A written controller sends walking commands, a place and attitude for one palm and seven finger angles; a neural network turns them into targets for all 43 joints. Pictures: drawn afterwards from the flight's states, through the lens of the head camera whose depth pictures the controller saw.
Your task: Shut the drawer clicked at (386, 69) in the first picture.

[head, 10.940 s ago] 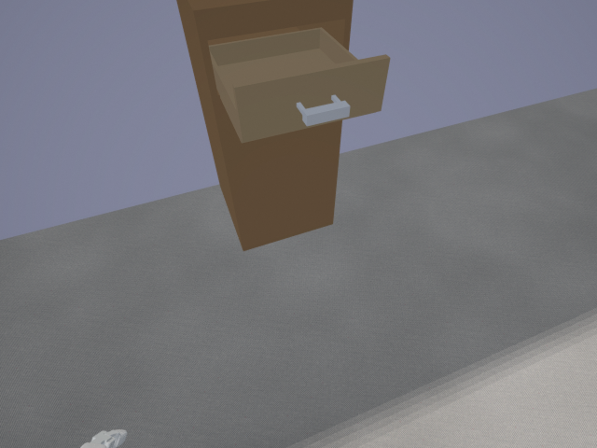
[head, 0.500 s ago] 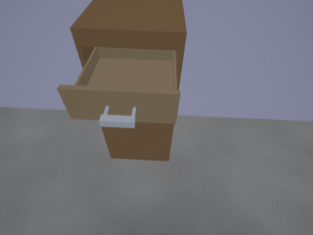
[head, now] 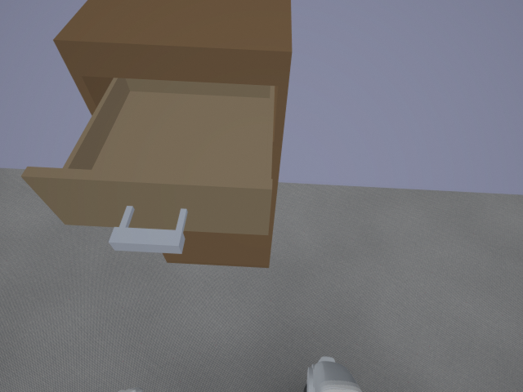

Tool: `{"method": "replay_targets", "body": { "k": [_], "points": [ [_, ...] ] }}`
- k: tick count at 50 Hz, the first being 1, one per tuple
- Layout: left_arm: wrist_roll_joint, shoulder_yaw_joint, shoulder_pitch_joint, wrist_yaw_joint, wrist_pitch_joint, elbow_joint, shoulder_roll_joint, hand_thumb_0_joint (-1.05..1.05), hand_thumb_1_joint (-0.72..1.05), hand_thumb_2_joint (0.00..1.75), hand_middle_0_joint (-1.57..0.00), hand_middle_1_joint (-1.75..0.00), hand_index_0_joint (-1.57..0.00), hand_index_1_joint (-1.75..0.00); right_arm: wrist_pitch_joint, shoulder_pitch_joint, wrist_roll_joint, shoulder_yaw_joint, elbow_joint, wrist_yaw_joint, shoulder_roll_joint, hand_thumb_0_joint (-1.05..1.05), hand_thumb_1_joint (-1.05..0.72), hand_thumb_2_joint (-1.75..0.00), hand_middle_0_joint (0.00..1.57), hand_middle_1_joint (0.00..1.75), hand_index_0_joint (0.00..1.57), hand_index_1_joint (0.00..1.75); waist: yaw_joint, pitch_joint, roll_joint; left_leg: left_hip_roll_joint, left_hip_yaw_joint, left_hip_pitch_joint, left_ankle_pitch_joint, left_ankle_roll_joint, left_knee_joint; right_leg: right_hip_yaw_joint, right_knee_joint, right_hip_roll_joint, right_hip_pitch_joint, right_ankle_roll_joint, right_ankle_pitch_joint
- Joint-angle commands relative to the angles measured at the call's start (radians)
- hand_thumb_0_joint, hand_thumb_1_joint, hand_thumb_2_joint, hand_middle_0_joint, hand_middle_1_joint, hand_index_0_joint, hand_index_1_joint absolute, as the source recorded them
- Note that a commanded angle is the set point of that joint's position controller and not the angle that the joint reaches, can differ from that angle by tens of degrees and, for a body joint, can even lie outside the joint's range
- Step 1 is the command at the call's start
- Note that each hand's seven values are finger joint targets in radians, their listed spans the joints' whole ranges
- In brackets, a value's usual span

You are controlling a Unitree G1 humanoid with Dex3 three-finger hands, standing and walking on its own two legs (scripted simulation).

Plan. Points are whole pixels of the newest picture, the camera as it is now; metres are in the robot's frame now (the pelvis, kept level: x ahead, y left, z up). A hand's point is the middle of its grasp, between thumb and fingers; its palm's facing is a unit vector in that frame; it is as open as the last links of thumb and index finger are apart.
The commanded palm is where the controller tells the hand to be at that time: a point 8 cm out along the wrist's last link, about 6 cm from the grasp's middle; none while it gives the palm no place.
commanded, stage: come to a stop and stand still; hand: left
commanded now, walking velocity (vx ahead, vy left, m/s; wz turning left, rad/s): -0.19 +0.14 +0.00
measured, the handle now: (152, 227) +0.35 +0.20 +0.02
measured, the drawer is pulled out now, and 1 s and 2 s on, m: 0.25 0.25 0.25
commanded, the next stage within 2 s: look again from close up in 1.60 s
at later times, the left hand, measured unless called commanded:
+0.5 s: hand out of the picture +0.04 +0.19 -0.20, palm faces +0.10 -0.97 -0.20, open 7.4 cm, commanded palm none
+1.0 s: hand out of the picture -0.05 +0.11 -0.18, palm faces +0.04 -0.99 -0.15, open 7.3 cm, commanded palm none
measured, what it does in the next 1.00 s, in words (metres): steps on the spot: right foot, then left foot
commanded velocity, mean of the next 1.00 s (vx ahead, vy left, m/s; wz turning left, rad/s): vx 0.01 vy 0.04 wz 0.00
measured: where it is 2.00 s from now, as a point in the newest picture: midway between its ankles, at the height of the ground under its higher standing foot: outside the picture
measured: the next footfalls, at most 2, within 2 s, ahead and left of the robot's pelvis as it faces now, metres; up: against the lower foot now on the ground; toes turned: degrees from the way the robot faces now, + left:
right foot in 0.08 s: +0.16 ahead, -0.18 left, +0.00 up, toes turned -5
left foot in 0.44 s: +0.02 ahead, +0.08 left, +0.00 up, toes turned +2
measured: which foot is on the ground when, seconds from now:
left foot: down 0.00-0.08, up 0.10-0.42, down 0.44-1.00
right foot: up 0.00-0.06, down 0.08-0.44, up 0.46-0.80, down 0.82-1.00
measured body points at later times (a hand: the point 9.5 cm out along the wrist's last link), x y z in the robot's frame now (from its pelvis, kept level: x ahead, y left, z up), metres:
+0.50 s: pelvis -0.03 -0.02 -0.02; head -0.02 +0.02 +0.43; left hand +0.04 +0.24 -0.18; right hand +0.07 -0.27 -0.14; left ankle +0.00 +0.09 -0.74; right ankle +0.09 -0.16 -0.71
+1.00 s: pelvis -0.04 -0.04 +0.00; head -0.04 -0.04 +0.45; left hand -0.05 +0.16 -0.16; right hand -0.07 -0.26 -0.16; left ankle -0.01 +0.09 -0.74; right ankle -0.08 -0.12 -0.74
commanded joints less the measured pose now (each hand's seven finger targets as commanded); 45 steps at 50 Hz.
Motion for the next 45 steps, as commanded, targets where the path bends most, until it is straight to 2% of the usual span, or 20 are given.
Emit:
{"method": "replay_targets", "body": {
  "k": [1,2,4,5,6,8,12,17,19,20,22,24,26,28,34,38,40,41,42,45],
  "points": [
    [-0.004,-0.009,0.159,0.012,-0.023,-0.007,0.023,0.00,0.90,0.90,-0.20,-0.30,-0.20,-0.30,0.006,0.011,0.012,-0.048,-0.054,-0.007,-0.207,0.00,-0.90,-0.90,0.20,0.30,0.20,0.30,0.061,-0.097,0.108,0.086,0.007,-0.156,0.622,0.097,0.078,-0.088,-0.292,0.062,0.391,0.020,0.231],
    [0.000,0.001,0.223,0.021,-0.037,0.012,0.087,0.00,0.90,0.90,-0.20,-0.30,-0.20,-0.30,0.009,0.029,0.019,-0.051,-0.056,0.001,-0.191,0.00,-0.90,-0.90,0.20,0.30,0.20,0.30,0.080,-0.167,0.027,0.041,0.015,-0.175,0.476,0.059,0.176,-0.046,-0.348,0.016,0.500,0.026,0.430],
    [0.002,0.033,0.257,0.041,-0.044,0.004,0.251,0.00,0.90,0.90,-0.20,-0.30,-0.20,-0.30,0.028,0.161,0.039,-0.058,-0.075,-0.004,-0.112,0.00,-0.90,-0.90,0.20,0.30,0.20,0.30,0.048,-0.390,-0.281,-0.105,0.003,-0.258,-0.308,0.012,0.546,0.316,-0.348,-0.361,0.675,-0.156,1.161],
    [0.005,0.034,0.231,0.045,-0.042,-0.011,0.238,0.00,0.90,0.90,-0.20,-0.30,-0.20,-0.30,0.037,0.164,0.040,-0.062,-0.078,-0.011,-0.118,0.00,-0.90,-0.90,0.20,0.30,0.20,0.30,0.038,-0.365,-0.233,-0.084,-0.062,-0.273,-0.352,0.023,0.619,0.297,-0.369,-0.379,0.626,-0.201,1.161],
    [0.009,0.032,0.184,0.048,-0.031,-0.018,0.226,0.00,0.90,0.90,-0.20,-0.30,-0.20,-0.30,0.044,0.121,0.037,-0.065,-0.085,-0.011,-0.099,0.00,-0.90,-0.90,0.20,0.30,0.20,0.30,0.037,-0.257,-0.190,-0.079,-0.052,-0.331,-0.339,0.025,0.675,0.256,-0.369,-0.366,0.545,-0.197,1.104],
    [0.007,0.037,0.112,0.061,-0.015,-0.028,0.202,0.00,0.90,0.90,-0.20,-0.30,-0.20,-0.30,0.075,0.029,0.032,-0.071,-0.104,-0.013,-0.119,0.00,-0.90,-0.90,0.20,0.30,0.20,0.30,0.047,-0.197,-0.320,-0.067,-0.076,-0.410,-0.315,0.006,0.816,0.303,-0.402,-0.352,0.460,-0.219,0.962],
    [0.012,0.040,0.042,0.069,0.005,-0.071,0.203,0.00,0.90,0.90,-0.20,-0.30,-0.20,-0.30,0.106,-0.033,0.022,-0.076,-0.143,0.015,-0.127,0.00,-0.90,-0.90,0.20,0.30,0.20,0.30,0.027,-0.199,-0.216,-0.076,-0.061,-0.373,-0.162,-0.008,0.781,0.174,-0.463,-0.306,0.288,-0.165,0.558],
    [0.023,0.046,-0.021,0.062,0.022,-0.111,0.221,0.00,0.90,0.90,-0.20,-0.30,-0.20,-0.30,0.100,-0.030,0.019,-0.076,-0.166,0.035,-0.115,0.00,-0.90,-0.90,0.20,0.30,0.20,0.30,0.009,-0.166,-0.199,-0.078,-0.013,-0.227,-0.102,0.008,0.480,0.205,-0.565,-0.274,0.129,-0.134,-0.044],
    [0.022,0.040,-0.063,0.055,0.036,-0.129,0.211,0.00,0.90,0.90,-0.20,-0.30,-0.20,-0.30,0.087,0.070,0.023,-0.076,-0.138,0.033,-0.110,0.00,-0.90,-0.90,0.20,0.30,0.20,0.30,-0.048,-0.155,-0.189,-0.110,0.044,-0.040,-0.002,0.021,0.211,0.173,-0.545,-0.210,0.009,-0.071,-0.239],
    [0.015,0.033,-0.052,0.049,0.048,-0.130,0.182,0.00,0.90,0.90,-0.20,-0.30,-0.20,-0.30,0.082,0.104,0.021,-0.075,-0.132,0.028,-0.123,0.00,-0.90,-0.90,0.20,0.30,0.20,0.30,-0.060,-0.137,-0.111,-0.113,0.042,0.028,0.006,0.023,0.084,0.123,-0.463,-0.144,-0.053,-0.033,-0.318],
    [-0.008,0.010,-0.033,0.046,0.066,-0.149,0.052,0.00,0.90,0.90,-0.20,-0.30,-0.20,-0.30,0.070,0.004,0.002,-0.092,-0.194,0.013,-0.246,0.00,-0.90,-0.90,0.20,0.30,0.20,0.30,-0.052,-0.004,0.411,0.221,-0.443,-0.332,-0.414,0.140,-0.297,-0.012,0.031,0.092,-0.083,0.054,-0.298],
    [0.002,0.020,0.010,0.031,0.063,-0.133,0.076,0.00,0.90,0.90,-0.20,-0.30,-0.20,-0.30,0.063,-0.185,-0.008,-0.078,-0.252,0.003,-0.249,0.00,-0.90,-0.90,0.20,0.30,0.20,0.30,0.030,0.006,0.256,0.240,-0.443,-0.546,-0.427,0.232,-0.354,0.098,0.218,0.057,0.050,0.026,-0.128],
    [0.016,0.016,0.115,0.021,0.052,-0.057,0.064,0.00,0.90,0.90,-0.20,-0.30,-0.20,-0.30,0.044,-0.214,-0.003,-0.065,-0.243,0.002,-0.209,0.00,-0.90,-0.90,0.20,0.30,0.20,0.30,0.064,-0.045,0.157,0.157,-0.320,-0.441,-0.308,0.182,-0.272,0.079,0.329,0.080,0.046,0.024,-0.041],
    [0.014,0.006,0.168,0.011,0.034,-0.022,0.047,0.00,0.90,0.90,-0.20,-0.30,-0.20,-0.30,0.028,-0.163,0.004,-0.061,-0.221,-0.001,-0.201,0.00,-0.90,-0.90,0.20,0.30,0.20,0.30,0.049,-0.098,0.099,0.120,-0.234,-0.292,-0.184,0.171,-0.232,0.036,0.295,0.085,0.027,0.025,-0.027],
    [0.007,-0.017,0.061,0.011,0.002,-0.039,0.024,0.00,0.90,0.90,-0.20,-0.30,-0.20,-0.30,0.017,0.042,-0.004,-0.060,-0.123,-0.006,-0.177,0.00,-0.90,-0.90,0.20,0.30,0.20,0.30,-0.058,-0.096,0.091,0.197,-0.300,-0.006,0.046,0.222,-0.208,0.007,-0.056,0.047,0.023,0.023,-0.211],
    [-0.006,-0.034,0.176,0.019,-0.009,0.034,-0.006,0.00,0.90,0.90,-0.20,-0.30,-0.20,-0.30,0.024,0.023,0.009,-0.051,-0.083,-0.004,-0.181,0.00,-0.90,-0.90,0.20,0.30,0.20,0.30,-0.009,-0.138,0.098,0.140,-0.236,-0.080,0.209,0.180,-0.122,-0.010,-0.422,0.078,0.309,0.009,-0.096],
    [-0.004,-0.031,0.254,0.034,-0.018,0.082,0.039,0.00,0.90,0.90,-0.20,-0.30,-0.20,-0.30,0.024,-0.004,0.028,-0.038,-0.076,0.001,-0.126,0.00,-0.90,-0.90,0.20,0.30,0.20,0.30,0.021,-0.136,-0.041,0.041,-0.109,-0.267,0.123,0.094,-0.009,0.122,-0.573,-0.018,0.518,-0.018,0.022],
    [-0.004,-0.030,0.263,0.038,-0.019,0.092,0.081,0.00,0.90,0.90,-0.20,-0.30,-0.20,-0.30,0.024,-0.033,0.032,-0.024,-0.086,0.004,-0.092,0.00,-0.90,-0.90,0.20,0.30,0.20,0.30,0.026,-0.086,-0.173,-0.039,-0.013,-0.332,0.034,0.053,0.070,0.226,-0.638,-0.125,0.495,-0.055,0.012],
    [-0.009,-0.033,0.242,0.037,-0.021,0.092,0.101,0.00,0.90,0.90,-0.20,-0.30,-0.20,-0.30,0.028,-0.057,0.025,-0.020,-0.089,0.009,-0.087,0.00,-0.90,-0.90,0.20,0.30,0.20,0.30,0.018,-0.047,-0.182,-0.054,0.005,-0.310,0.013,0.040,0.097,0.264,-0.666,-0.182,0.406,-0.096,-0.001],
    [-0.014,-0.051,0.175,0.042,-0.037,0.100,0.040,0.00,0.90,0.90,-0.20,-0.30,-0.20,-0.30,0.036,-0.032,0.018,-0.015,-0.026,0.008,-0.079,0.00,-0.90,-0.90,0.20,0.30,0.20,0.30,-0.010,0.025,-0.170,-0.030,-0.017,-0.201,0.145,0.033,0.093,0.192,-0.633,-0.112,0.287,-0.098,0.106]
  ]
}}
